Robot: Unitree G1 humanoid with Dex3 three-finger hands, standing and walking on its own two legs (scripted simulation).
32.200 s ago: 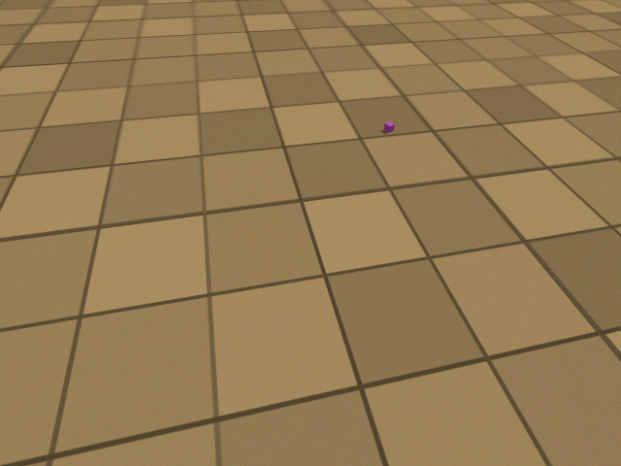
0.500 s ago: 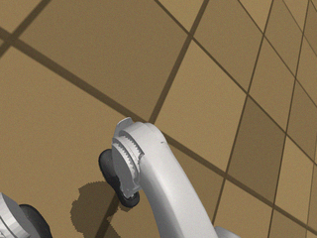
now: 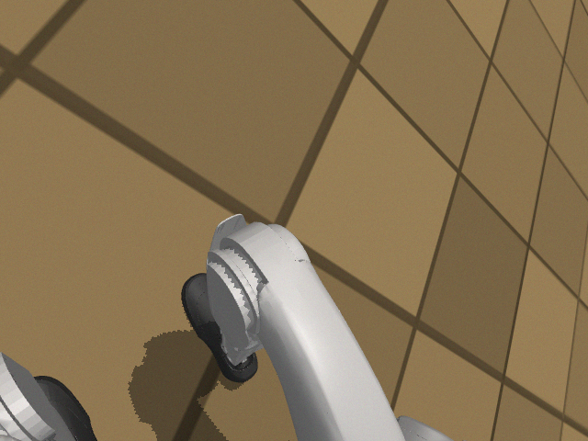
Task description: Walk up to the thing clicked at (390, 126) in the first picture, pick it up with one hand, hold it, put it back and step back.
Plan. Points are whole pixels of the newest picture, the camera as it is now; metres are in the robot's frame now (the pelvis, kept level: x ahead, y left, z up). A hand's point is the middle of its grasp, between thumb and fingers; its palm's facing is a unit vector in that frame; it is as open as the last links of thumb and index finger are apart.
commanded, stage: open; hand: left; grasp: from above
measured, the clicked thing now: out of the picture +0.46 +0.32 -0.30
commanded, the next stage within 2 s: withdraw in 0.34 s
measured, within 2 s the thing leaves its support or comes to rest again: neither
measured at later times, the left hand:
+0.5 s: hand out of the picture +0.45 +0.30 -0.26, palm faces -0.10 -0.45 -0.89, open 12.9 cm
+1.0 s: hand out of the picture +0.45 +0.35 -0.09, palm faces -0.26 -0.28 -0.92, open 12.9 cm
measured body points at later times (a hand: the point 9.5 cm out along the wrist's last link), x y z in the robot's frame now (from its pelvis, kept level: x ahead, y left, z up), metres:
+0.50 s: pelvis +0.00 +0.00 +0.00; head +0.30 +0.10 +0.31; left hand +0.46 +0.32 -0.21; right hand -0.01 -0.24 -0.04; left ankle +0.07 +0.13 -0.29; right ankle +0.13 -0.12 -0.29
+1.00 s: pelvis +0.00 +0.00 +0.03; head +0.21 +0.07 +0.42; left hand +0.46 +0.36 -0.04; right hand +0.07 -0.26 -0.07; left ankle +0.07 +0.13 -0.29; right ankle +0.13 -0.11 -0.29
